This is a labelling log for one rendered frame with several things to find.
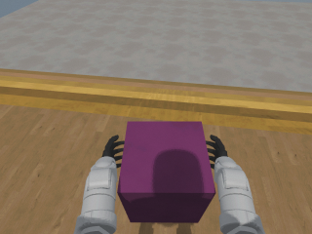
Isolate robot left forearm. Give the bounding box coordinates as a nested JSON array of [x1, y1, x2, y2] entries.
[[73, 156, 118, 234]]

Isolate robot right forearm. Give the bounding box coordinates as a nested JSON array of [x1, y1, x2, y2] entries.
[[214, 156, 266, 234]]

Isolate right robot hand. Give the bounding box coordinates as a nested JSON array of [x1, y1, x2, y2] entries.
[[206, 135, 228, 169]]

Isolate carton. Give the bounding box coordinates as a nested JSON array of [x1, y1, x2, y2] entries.
[[117, 121, 216, 223]]

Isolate left robot hand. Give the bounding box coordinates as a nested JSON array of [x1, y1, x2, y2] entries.
[[101, 135, 125, 168]]

